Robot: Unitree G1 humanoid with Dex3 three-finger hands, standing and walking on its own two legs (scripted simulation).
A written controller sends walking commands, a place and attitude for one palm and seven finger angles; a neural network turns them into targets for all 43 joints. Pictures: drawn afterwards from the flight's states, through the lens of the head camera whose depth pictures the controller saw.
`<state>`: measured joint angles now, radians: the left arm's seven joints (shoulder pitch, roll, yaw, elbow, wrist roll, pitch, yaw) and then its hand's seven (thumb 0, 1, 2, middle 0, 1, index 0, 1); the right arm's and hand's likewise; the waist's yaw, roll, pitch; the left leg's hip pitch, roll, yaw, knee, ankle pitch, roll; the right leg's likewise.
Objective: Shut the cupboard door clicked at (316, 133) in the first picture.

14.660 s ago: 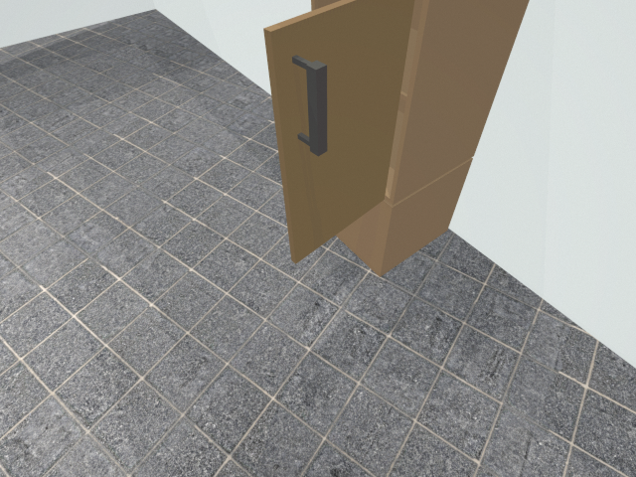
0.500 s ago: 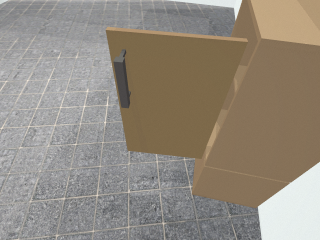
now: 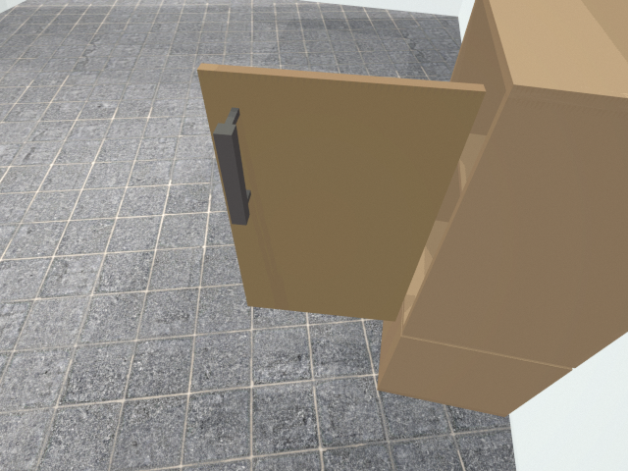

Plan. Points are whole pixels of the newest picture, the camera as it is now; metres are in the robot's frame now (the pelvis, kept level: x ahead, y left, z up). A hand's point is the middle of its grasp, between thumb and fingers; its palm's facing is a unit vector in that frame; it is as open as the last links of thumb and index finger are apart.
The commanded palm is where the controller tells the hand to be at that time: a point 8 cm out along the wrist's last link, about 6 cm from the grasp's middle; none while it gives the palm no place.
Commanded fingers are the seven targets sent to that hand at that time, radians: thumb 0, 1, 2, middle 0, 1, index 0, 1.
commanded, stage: come to a stop and stand still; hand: left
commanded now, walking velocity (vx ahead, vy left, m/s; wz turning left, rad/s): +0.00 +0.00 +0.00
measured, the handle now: (237, 169) +0.49 +0.15 +0.11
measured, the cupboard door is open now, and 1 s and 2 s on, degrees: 96 96 96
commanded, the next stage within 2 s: look again from close up in 0.08 s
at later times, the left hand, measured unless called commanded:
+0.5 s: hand out of the picture +0.01 +0.19 -0.18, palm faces +0.01 -0.97 -0.23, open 7.3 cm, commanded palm none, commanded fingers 0.00 0.90 0.90 -0.20 -0.30 -0.20 -0.30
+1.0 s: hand out of the picture -0.02 +0.18 -0.19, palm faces -0.02 -0.98 -0.19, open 7.3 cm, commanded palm none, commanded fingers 0.00 0.90 0.90 -0.20 -0.30 -0.20 -0.30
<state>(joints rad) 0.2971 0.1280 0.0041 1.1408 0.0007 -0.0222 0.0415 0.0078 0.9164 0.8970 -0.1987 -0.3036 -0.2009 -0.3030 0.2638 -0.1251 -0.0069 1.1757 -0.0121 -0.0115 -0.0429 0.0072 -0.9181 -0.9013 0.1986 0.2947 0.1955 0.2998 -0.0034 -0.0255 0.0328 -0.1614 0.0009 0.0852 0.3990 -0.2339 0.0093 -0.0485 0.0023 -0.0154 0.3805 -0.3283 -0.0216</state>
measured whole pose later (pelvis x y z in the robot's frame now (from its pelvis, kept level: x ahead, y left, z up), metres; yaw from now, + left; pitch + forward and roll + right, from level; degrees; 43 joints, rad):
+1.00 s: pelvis +0.00 +0.00 -0.01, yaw -2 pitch +0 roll +2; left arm 0.34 0.18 0.00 1.10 0.02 0.00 0.01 0.01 0.91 0.90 -0.20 -0.30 -0.20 -0.30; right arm 0.27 -0.16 0.01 1.11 -0.02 -0.01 -0.02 0.00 -0.91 -0.90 0.20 0.29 0.20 0.30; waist 0.01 -0.04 0.01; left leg -0.23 0.00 0.11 0.53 -0.31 0.02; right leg -0.15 0.00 0.02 0.56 -0.41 -0.02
